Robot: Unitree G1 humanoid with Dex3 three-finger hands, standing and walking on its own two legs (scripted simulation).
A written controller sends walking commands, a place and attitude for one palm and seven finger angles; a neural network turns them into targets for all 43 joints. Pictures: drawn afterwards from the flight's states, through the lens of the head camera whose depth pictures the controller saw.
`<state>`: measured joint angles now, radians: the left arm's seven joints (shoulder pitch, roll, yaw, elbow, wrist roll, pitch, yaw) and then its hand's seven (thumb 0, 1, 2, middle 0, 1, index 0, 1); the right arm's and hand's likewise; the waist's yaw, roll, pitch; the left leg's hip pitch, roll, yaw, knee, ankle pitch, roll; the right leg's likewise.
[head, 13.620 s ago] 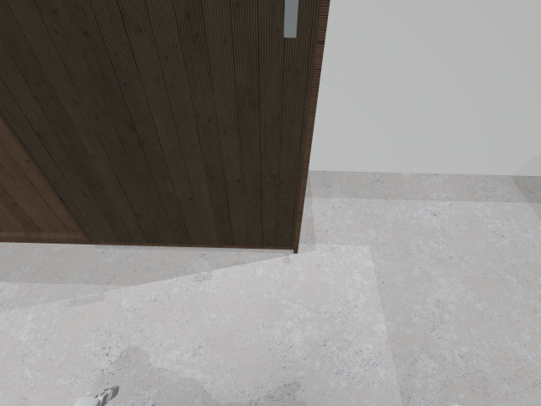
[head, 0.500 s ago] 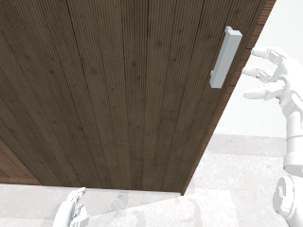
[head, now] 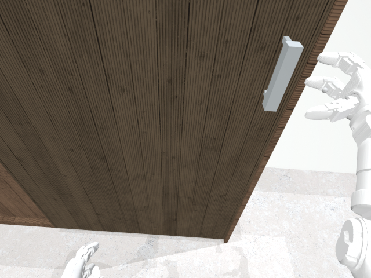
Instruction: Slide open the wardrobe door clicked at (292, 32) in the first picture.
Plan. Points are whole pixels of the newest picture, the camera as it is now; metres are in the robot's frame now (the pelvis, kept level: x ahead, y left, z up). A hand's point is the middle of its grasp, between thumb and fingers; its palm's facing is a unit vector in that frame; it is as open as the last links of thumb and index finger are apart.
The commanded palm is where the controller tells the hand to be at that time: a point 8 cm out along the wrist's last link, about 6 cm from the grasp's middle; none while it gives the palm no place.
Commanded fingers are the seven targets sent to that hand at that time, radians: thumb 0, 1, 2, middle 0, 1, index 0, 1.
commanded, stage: move the hooked fingers beside the handle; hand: right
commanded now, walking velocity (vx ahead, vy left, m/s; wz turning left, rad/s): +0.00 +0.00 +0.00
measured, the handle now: (277, 74) +0.48 -0.15 +0.25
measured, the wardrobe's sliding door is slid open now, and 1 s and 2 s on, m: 0.00 0.00 0.00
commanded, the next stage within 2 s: none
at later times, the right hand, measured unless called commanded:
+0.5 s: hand (319, 98) +0.42 -0.22 +0.23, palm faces +0.07 +1.00 -0.03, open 14.0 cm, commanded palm +0.39 -0.27 +0.25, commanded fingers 0.00 0.50 -0.30 0.30 1.20 0.30 1.20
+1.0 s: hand (317, 86) +0.42 -0.21 +0.26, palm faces +0.01 +1.00 +0.00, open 14.0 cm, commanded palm +0.39 -0.27 +0.25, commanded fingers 0.00 0.50 -0.30 0.30 1.20 0.30 1.20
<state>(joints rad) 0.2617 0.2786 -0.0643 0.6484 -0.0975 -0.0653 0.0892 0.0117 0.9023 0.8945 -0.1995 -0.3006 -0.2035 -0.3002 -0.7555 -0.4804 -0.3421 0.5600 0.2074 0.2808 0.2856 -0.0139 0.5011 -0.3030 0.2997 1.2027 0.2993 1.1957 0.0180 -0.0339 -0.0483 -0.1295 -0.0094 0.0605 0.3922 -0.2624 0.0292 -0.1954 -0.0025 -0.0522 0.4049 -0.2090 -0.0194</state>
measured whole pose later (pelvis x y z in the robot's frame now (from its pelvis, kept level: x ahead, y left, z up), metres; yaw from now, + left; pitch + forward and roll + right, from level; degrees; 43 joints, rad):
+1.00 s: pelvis +0.01 +0.00 +0.00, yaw +0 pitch +1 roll +0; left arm 0.26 0.27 -0.07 0.64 -0.09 -0.05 0.09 0.01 0.90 0.89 -0.20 -0.30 -0.20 -0.30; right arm -0.79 -0.47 -0.34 0.59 0.20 0.25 0.28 -0.01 0.50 -0.30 0.30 1.20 0.30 1.20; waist 0.02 -0.03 -0.06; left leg -0.14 -0.01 0.06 0.40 -0.27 0.03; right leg -0.21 -0.01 -0.05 0.42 -0.22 -0.02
